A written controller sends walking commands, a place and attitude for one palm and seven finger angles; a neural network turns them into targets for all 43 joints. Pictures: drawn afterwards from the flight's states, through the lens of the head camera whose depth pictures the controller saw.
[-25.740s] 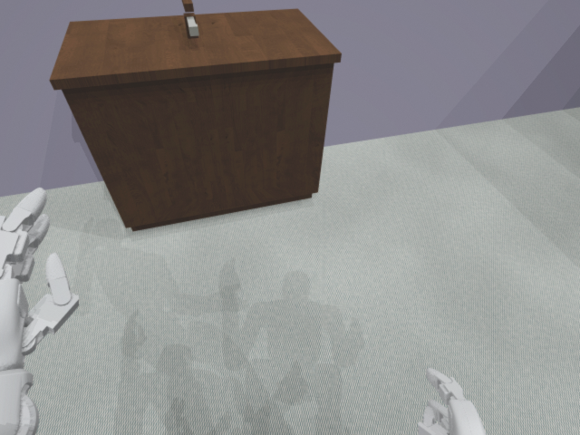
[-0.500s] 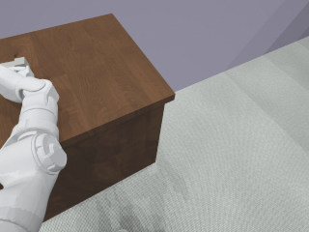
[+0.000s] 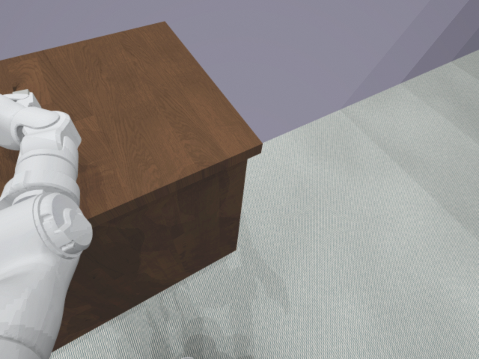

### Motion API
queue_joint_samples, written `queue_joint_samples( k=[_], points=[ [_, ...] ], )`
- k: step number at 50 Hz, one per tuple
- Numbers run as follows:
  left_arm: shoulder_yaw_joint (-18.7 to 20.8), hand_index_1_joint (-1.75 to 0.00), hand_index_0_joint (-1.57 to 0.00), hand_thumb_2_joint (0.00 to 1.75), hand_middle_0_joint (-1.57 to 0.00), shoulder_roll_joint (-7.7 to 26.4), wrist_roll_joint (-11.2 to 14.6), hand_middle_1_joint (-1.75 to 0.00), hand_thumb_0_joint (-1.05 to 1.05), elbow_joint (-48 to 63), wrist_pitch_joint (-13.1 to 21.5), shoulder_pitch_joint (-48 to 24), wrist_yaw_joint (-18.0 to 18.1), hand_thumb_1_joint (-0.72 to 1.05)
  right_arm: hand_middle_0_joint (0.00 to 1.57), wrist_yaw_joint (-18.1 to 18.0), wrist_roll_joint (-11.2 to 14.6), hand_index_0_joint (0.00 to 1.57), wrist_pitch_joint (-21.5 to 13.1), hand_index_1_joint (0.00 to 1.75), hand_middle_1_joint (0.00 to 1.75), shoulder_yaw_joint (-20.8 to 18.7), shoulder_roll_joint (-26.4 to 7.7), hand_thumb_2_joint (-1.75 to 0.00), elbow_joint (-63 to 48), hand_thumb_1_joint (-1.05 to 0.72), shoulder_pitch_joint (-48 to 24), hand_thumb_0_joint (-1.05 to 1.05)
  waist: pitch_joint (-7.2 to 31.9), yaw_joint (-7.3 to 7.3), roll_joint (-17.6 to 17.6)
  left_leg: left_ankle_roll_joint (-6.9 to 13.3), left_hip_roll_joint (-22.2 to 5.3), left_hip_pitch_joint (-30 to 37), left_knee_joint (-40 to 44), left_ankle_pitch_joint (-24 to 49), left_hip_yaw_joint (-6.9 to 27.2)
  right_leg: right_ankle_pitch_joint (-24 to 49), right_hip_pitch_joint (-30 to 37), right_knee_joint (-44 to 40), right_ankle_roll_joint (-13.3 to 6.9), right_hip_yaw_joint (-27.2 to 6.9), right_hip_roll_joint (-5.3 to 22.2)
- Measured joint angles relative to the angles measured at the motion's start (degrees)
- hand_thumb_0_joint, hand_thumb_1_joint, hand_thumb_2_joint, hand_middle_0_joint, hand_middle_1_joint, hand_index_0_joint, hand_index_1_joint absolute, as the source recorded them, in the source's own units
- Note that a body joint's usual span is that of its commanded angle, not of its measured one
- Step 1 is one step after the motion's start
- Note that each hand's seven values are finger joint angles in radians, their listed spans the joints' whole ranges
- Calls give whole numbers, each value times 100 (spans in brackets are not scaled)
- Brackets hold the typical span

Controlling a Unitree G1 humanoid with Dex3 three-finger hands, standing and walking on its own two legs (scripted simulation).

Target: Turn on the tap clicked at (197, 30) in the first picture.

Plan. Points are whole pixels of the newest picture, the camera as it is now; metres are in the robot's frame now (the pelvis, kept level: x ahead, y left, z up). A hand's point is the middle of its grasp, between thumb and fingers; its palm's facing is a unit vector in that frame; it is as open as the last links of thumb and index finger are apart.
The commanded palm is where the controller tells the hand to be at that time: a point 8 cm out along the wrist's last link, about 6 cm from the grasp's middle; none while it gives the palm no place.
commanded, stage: lift the hand up off the lever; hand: left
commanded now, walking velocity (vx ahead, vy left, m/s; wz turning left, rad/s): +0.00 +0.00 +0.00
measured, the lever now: (25, 101) +0.57 +0.31 +0.09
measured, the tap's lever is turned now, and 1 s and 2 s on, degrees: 83 83 83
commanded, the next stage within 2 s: draw the hand back beside the body in 0.94 s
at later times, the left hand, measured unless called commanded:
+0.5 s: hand (11, 94) +0.51 +0.28 +0.16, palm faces +0.84 -0.52 -0.13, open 7.8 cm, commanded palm +0.46 +0.29 +0.17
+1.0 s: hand (13, 89) +0.52 +0.28 +0.16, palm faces +0.83 -0.54 -0.13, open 7.8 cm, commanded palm +0.46 +0.29 +0.17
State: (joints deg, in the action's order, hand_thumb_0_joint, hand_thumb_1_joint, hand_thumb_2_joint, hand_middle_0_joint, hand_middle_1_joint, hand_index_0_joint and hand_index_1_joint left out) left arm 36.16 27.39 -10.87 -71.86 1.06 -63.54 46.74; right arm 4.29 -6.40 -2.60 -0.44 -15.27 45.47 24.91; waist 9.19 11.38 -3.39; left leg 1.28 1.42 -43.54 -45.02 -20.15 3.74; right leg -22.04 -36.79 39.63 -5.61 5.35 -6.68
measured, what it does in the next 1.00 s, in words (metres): stands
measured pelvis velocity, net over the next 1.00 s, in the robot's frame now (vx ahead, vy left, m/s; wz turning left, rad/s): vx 0.00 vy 0.01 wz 0.01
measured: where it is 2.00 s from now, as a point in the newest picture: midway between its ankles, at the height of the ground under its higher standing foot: outside the picture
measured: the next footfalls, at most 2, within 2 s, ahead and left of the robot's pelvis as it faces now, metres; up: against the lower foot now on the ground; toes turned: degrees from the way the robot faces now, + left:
none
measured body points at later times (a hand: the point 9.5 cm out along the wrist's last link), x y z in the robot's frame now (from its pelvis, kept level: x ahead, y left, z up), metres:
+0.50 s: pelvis +0.01 +0.00 +0.01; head +0.07 +0.00 +0.46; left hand +0.46 +0.31 +0.17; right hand +0.00 -0.26 -0.12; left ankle +0.00 +0.10 -0.71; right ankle -0.04 -0.06 -0.71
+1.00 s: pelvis +0.00 +0.01 +0.01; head +0.07 +0.01 +0.46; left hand +0.47 +0.30 +0.17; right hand -0.01 -0.25 -0.12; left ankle +0.00 +0.10 -0.71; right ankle -0.04 -0.06 -0.71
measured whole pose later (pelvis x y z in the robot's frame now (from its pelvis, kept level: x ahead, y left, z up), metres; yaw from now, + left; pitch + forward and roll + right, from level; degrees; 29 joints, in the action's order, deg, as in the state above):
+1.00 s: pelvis +0.00 +0.01 +0.01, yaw +1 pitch +15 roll -2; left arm 33.5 24.3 -8.0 -68.0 -4.1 -62.8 44.8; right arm 3.4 -5.4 -2.6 -0.9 -15.0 46.6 23.4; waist 8.6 9.0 -3.6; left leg 2.2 2.6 -37.1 -40.5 -18.5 3.3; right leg -20.7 -30.5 35.5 -4.6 4.7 -5.5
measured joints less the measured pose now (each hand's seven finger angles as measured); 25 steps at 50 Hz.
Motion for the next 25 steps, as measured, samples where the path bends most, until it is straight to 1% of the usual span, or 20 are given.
queue_joint_samples(
  k=[8, 11, 14, 21, 25],
  points=[
    [34, -15, -15, 90, -13, -99, 53, -14, 1, 292, -19, 154, -8, 90, 20, -3, -17, 20, -57, 30, 30, -33, -1, -90, 36, -90, 34, 0, -7, -35, -10, -17, -19, 113, 93, 7, -23, 24, 106, -98, -10, -36, -17],
    [25, -15, -15, 90, -13, -122, 39, -14, 2, 397, -3, 210, -69, 90, 20, -10, -3, 20, -48, 30, 30, -28, 6, -90, 51, -90, 26, 0, -18, -50, -11, -17, -21, 212, 133, -2, -32, 20, 202, -137, -10, -50, -18],
    [61, -15, -15, 90, -14, -111, 91, -14, 2, 533, -45, 262, -139, 90, 20, -32, 27, 20, -15, 30, 30, -36, 18, -90, 27, -90, 25, 0, 0, -66, -13, -16, -23, 330, 197, -3, -48, 24, 314, -197, -7, -74, -19],
    [-85, -15, -15, 90, -15, -121, 238, -15, 1, 562, -307, 451, -340, 90, 20, -63, 132, 20, 60, 30, 30, -42, -12, -90, -22, -90, 17, 0, 39, -175, -49, 3, 15, 656, 388, 24, -50, 44, 643, -382, 15, -93, 15],
    [-116, -15, -15, 90, -15, -193, 295, -15, 1, 580, -403, 498, -347, 90, 20, -84, 165, 20, 32, 30, 30, -31, -20, -90, -1, -90, -74, 0, 9, -233, -18, 15, 47, 733, 432, 48, -21, 49, 730, -422, 24, -63, 42]
  ],
)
